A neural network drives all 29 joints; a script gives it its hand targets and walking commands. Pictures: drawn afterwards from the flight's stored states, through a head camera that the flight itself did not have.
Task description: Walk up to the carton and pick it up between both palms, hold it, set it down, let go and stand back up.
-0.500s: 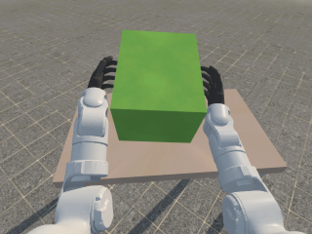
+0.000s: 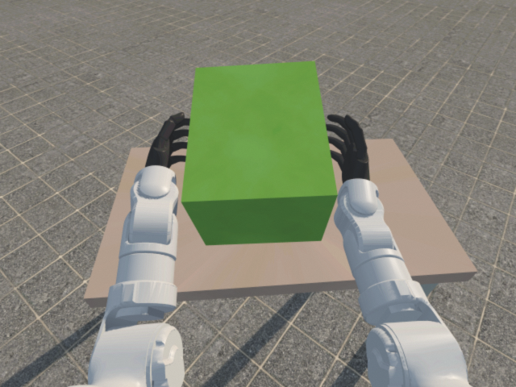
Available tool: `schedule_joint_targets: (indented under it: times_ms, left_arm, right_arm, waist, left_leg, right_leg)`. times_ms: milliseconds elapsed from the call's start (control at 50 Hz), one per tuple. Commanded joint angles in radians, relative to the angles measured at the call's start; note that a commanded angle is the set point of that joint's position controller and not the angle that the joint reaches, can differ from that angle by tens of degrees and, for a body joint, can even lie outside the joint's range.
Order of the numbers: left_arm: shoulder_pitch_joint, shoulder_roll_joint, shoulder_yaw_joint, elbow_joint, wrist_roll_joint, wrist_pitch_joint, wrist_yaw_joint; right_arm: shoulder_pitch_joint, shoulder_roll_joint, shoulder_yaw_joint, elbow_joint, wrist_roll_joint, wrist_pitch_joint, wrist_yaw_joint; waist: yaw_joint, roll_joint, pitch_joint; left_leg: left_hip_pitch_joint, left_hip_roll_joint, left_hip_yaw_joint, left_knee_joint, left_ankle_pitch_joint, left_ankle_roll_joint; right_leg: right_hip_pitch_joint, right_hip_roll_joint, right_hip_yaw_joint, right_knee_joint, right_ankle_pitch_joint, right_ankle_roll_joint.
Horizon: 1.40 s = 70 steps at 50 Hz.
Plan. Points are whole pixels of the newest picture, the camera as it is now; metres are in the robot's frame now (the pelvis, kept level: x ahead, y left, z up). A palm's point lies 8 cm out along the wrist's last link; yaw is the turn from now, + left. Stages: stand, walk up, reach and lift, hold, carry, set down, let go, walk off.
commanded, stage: set down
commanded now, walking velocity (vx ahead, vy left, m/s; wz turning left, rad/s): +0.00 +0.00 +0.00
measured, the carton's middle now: (259, 155) +0.43 +0.00 +0.15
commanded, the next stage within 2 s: none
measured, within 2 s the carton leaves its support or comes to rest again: neither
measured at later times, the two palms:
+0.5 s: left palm (175, 189) +0.39 +0.14 +0.11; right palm (349, 188) +0.39 -0.14 +0.11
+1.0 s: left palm (185, 198) +0.40 +0.13 +0.07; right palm (346, 198) +0.40 -0.15 +0.07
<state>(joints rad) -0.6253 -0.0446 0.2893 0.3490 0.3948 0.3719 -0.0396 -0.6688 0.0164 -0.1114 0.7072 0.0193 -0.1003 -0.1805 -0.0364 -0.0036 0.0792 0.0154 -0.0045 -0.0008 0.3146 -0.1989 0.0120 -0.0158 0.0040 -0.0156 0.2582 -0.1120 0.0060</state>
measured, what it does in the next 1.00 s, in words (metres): stands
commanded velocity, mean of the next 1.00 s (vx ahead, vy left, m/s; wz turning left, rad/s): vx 0.00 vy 0.00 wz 0.00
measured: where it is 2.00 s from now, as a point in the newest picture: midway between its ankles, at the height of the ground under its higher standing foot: outside the picture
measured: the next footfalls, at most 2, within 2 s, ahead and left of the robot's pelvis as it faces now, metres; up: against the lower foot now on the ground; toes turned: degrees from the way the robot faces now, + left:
none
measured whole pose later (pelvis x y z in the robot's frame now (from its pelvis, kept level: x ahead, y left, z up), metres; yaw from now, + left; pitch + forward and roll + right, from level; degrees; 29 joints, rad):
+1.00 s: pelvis +0.02 -0.01 +0.00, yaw +0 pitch -1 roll -1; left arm -0.63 -0.07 0.30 0.76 0.38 0.01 0.10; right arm -0.67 0.02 -0.31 1.00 -0.18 -0.30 -0.12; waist 0.00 0.00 0.07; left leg -0.07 0.01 0.00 0.30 -0.21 0.00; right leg -0.10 0.02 -0.02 0.25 -0.12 -0.01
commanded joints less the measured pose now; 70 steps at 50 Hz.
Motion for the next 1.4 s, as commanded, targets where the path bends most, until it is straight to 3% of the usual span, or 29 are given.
schedule_joint_targets:
  times_ms: [0,60,120,180,200,260,300,400,480,560,600,660,700,720,800,820,900,960,1000,1020,1060,1120,1160,1260,1380]
  left_arm:
    - [-0.438,-0.511,-0.229,0.041,-0.054,-0.082,-0.123]
    - [-0.53,-0.535,-0.251,0.045,-0.074,-0.133,-0.106]
    - [-0.59,-0.577,-0.295,0.04,-0.11,-0.2,-0.07]
    - [-0.593,-0.599,-0.292,0.098,-0.097,-0.244,-0.05]
    - [-0.574,-0.586,-0.273,0.115,-0.079,-0.25,-0.047]
    - [-0.529,-0.578,-0.233,0.173,-0.053,-0.252,-0.046]
    - [-0.528,-0.563,-0.201,0.181,-0.033,-0.256,-0.047]
    - [-0.608,-0.601,-0.245,0.171,-0.078,-0.321,-0.022]
    - [-0.64,-0.615,-0.252,0.201,-0.079,-0.377,0.002]
    - [-0.593,-0.589,-0.191,0.254,-0.037,-0.367,-0.007]
    - [-0.601,-0.585,-0.163,0.268,-0.032,-0.368,-0.009]
    - [-0.613,-0.589,-0.16,0.269,-0.034,-0.389,0.001]
    - [-0.638,-0.607,-0.172,0.258,-0.045,-0.411,0.01]
    - [-0.669,-0.619,-0.188,0.254,-0.056,-0.427,0.016]
    - [-0.625,-0.628,-0.176,0.289,-0.043,-0.458,0.028]
    - [-0.635,-0.622,-0.18,0.286,-0.046,-0.465,0.028]
    - [-0.594,-0.615,-0.152,0.321,-0.024,-0.468,0.032]
    - [-0.609,-0.63,-0.166,0.314,-0.034,-0.473,0.038]
    - [-0.612,-0.623,-0.154,0.324,-0.027,-0.489,0.042]
    - [-0.609,-0.625,-0.158,0.329,-0.03,-0.498,0.043]
    - [-0.601,-0.626,-0.149,0.335,-0.022,-0.508,0.05]
    - [-0.588,-0.636,-0.152,0.354,-0.022,-0.519,0.054]
    - [-0.609,-0.629,-0.15,0.355,-0.024,-0.529,0.054]
    - [-0.581,-0.61,-0.104,0.394,0.0,-0.532,0.057]
    - [-0.638,-0.612,-0.104,0.394,-0.007,-0.547,0.064]
  right_arm:
    - [-0.497,0.427,0.171,-0.059,-0.097,-0.072,0.154]
    - [-0.561,0.445,0.144,-0.056,-0.132,-0.109,0.165]
    - [-0.6,0.466,0.168,-0.054,-0.13,-0.152,0.174]
    - [-0.581,0.462,0.142,0.014,-0.154,-0.174,0.184]
    - [-0.572,0.463,0.136,0.04,-0.153,-0.173,0.192]
    - [-0.507,0.45,0.08,0.128,-0.184,-0.158,0.204]
    - [-0.515,0.457,0.072,0.128,-0.191,-0.16,0.209]
    - [-0.599,0.487,0.086,0.085,-0.2,-0.204,0.213]
    - [-0.57,0.501,0.069,0.17,-0.223,-0.218,0.218]
    - [-0.502,0.487,-0.004,0.239,-0.253,-0.195,0.226]
    - [-0.539,0.493,-0.001,0.21,-0.263,-0.197,0.227]
    - [-0.579,0.497,0.005,0.194,-0.269,-0.213,0.234]
    - [-0.588,0.527,0.017,0.186,-0.261,-0.231,0.233]
    - [-0.586,0.522,0.0,0.196,-0.272,-0.236,0.231]
    - [-0.581,0.523,0.008,0.198,-0.281,-0.253,0.231]
    - [-0.555,0.523,-0.012,0.238,-0.282,-0.25,0.229]
    - [-0.539,0.503,-0.027,0.255,-0.296,-0.249,0.234]
    - [-0.537,0.497,-0.054,0.255,-0.309,-0.253,0.233]
    - [-0.558,0.512,-0.035,0.239,-0.307,-0.27,0.232]
    - [-0.546,0.516,-0.05,0.253,-0.316,-0.269,0.231]
    - [-0.55,0.517,-0.037,0.257,-0.317,-0.272,0.236]
    - [-0.542,0.515,-0.05,0.269,-0.327,-0.28,0.232]
    - [-0.542,0.516,-0.071,0.282,-0.333,-0.283,0.232]
    - [-0.542,0.51,-0.09,0.306,-0.34,-0.278,0.236]
    - [-0.578,0.513,-0.138,0.302,-0.37,-0.287,0.241]
  waist:
    - [0.008,-0.048,-0.261]
    - [0.004,-0.047,-0.321]
    - [0.01,-0.017,-0.42]
    - [0.007,-0.005,-0.419]
    - [0.02,-0.001,-0.403]
    - [0.018,-0.006,-0.311]
    - [0.041,-0.017,-0.29]
    - [0.038,-0.015,-0.411]
    - [0.025,0.001,-0.443]
    - [0.022,-0.006,-0.304]
    - [0.045,-0.031,-0.306]
    - [0.062,-0.022,-0.352]
    - [0.058,-0.016,-0.406]
    - [0.041,-0.018,-0.422]
    - [0.046,-0.003,-0.489]
    - [0.03,-0.005,-0.472]
    - [0.041,-0.002,-0.444]
    - [0.03,0.014,-0.465]
    - [0.051,0.002,-0.505]
    - [0.036,-0.002,-0.514]
    - [0.051,0.009,-0.528]
    - [0.038,0.002,-0.547]
    - [0.031,0.008,-0.55]
    - [0.059,0.011,-0.522]
    - [0.043,0.007,-0.535]
  left_leg:
    - [-0.051,0.0,0.103,-0.077,0.155,-0.022]
    - [-0.062,0.003,0.097,-0.071,0.171,-0.028]
    - [-0.008,0.005,0.088,-0.036,0.311,-0.05]
    - [-0.001,0.011,0.085,-0.035,0.318,-0.05]
    - [-0.005,0.012,0.086,-0.039,0.301,-0.047]
    - [-0.042,0.019,0.09,-0.069,0.219,-0.041]
    - [-0.067,0.015,0.1,-0.077,0.204,-0.03]
    - [-0.047,0.01,0.094,-0.05,0.279,-0.043]
    - [-0.051,0.015,0.085,-0.039,0.329,-0.051]
    - [-0.104,0.018,0.094,-0.078,0.173,-0.036]
    - [-0.125,0.014,0.096,-0.088,0.142,-0.025]
    - [-0.128,0.014,0.098,-0.076,0.194,-0.027]
    - [-0.117,0.011,0.097,-0.06,0.244,-0.034]
    - [-0.109,0.013,0.092,-0.052,0.262,-0.039]
    - [-0.096,0.016,0.087,-0.027,0.334,-0.048]
    - [-0.095,0.019,0.086,-0.026,0.334,-0.05]
    - [-0.087,0.023,0.085,-0.032,0.34,-0.047]
    - [-0.085,0.027,0.084,-0.024,0.337,-0.056]
    - [-0.091,0.023,0.089,-0.007,0.39,-0.053]
    - [-0.105,0.024,0.087,-0.007,0.39,-0.055]
    - [-0.109,0.025,0.086,-0.002,0.417,-0.061]
    - [-0.096,0.027,0.085,0.011,0.441,-0.062]
    - [-0.106,0.024,0.088,0.004,0.422,-0.063]
    - [-0.145,0.028,0.094,0.002,0.41,-0.057]
    - [-0.177,0.021,0.093,-0.003,0.365,-0.052]
  right_leg:
    - [0.148,0.029,-0.13,-0.041,0.019,0.006]
    - [0.13,0.035,-0.142,-0.035,0.032,0.01]
    - [0.108,0.045,-0.143,-0.024,0.105,-0.003]
    - [0.084,0.045,-0.142,-0.036,0.102,-0.015]
    - [0.08,0.045,-0.142,-0.037,0.088,-0.014]
    - [0.057,0.041,-0.138,-0.047,0.017,-0.02]
    - [0.072,0.037,-0.138,-0.044,0.025,-0.011]
    - [0.06,0.036,-0.13,-0.027,0.084,-0.012]
    - [0.06,0.035,-0.125,-0.022,0.15,-0.013]
    - [0.039,0.028,-0.123,-0.046,0.024,-0.016]
    - [0.037,0.024,-0.122,-0.039,0.011,-0.005]
    - [0.055,0.019,-0.117,-0.022,0.068,-0.007]
    - [0.066,0.024,-0.112,-0.009,0.129,-0.002]
    - [0.051,0.026,-0.116,-0.008,0.144,-0.001]
    - [0.055,0.029,-0.11,-0.001,0.208,-0.011]
    - [0.045,0.031,-0.114,-0.003,0.202,-0.009]
    - [0.034,0.029,-0.117,-0.008,0.186,-0.017]
    - [0.001,0.033,-0.119,-0.007,0.169,-0.024]
    - [0.011,0.033,-0.109,0.002,0.227,-0.02]
    - [0.027,0.03,-0.108,0.007,0.252,-0.018]
    - [0.033,0.028,-0.107,0.019,0.278,-0.02]
    - [0.006,0.033,-0.108,0.019,0.293,-0.02]
    - [0.003,0.035,-0.109,0.02,0.288,-0.017]
    - [0.018,0.029,-0.1,0.027,0.292,-0.018]
    - [0.0,0.023,-0.103,0.038,0.284,-0.014]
